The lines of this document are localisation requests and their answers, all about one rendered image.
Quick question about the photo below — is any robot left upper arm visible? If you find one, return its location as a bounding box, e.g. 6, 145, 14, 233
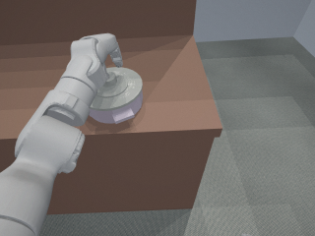
0, 114, 86, 236

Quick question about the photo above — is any lid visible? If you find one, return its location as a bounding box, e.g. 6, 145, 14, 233
90, 67, 143, 111

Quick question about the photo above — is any left robot forearm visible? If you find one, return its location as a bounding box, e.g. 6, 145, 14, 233
15, 36, 107, 157

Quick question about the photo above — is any knob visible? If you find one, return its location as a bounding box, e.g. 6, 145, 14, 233
103, 72, 117, 88

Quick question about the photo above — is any table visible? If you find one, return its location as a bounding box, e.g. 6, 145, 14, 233
0, 0, 222, 215

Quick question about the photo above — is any left robot hand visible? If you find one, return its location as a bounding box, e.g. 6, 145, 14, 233
79, 33, 123, 80

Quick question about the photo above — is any pot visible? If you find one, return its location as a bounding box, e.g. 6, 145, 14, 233
89, 91, 143, 124

